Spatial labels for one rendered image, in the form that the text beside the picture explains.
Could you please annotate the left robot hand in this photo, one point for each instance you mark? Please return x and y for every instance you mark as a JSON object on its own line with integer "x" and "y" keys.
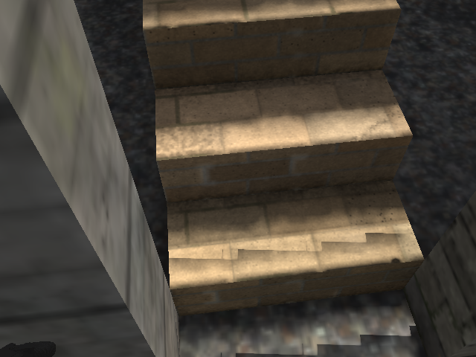
{"x": 35, "y": 349}

